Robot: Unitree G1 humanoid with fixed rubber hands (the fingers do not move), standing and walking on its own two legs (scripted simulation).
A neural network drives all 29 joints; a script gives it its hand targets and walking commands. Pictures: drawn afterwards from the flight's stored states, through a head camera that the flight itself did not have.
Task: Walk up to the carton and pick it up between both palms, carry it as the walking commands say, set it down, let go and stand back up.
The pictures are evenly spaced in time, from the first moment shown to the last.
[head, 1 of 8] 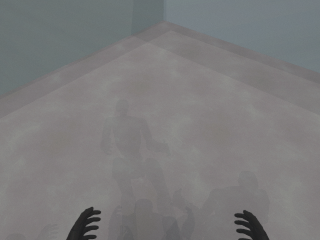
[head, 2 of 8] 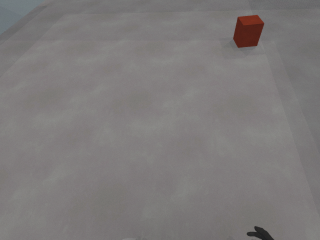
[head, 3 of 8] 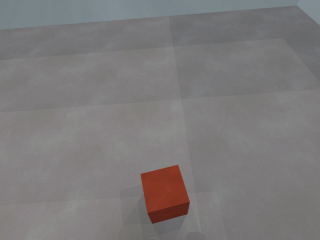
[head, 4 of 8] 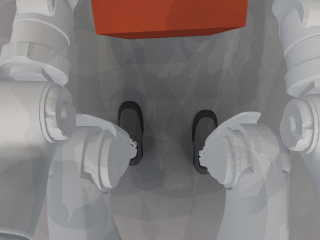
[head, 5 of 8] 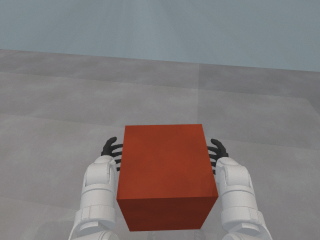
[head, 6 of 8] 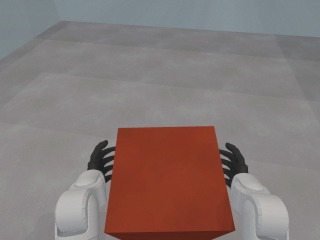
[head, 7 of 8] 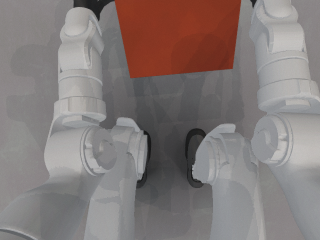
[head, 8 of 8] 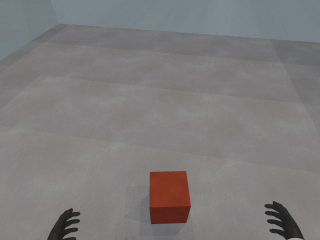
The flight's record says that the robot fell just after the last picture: no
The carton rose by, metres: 0.68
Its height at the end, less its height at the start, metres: +0.00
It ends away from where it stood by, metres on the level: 1.07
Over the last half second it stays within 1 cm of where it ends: yes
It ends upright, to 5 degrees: yes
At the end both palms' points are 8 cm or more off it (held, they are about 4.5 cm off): yes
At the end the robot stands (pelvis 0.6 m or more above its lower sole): yes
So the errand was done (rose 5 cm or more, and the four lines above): yes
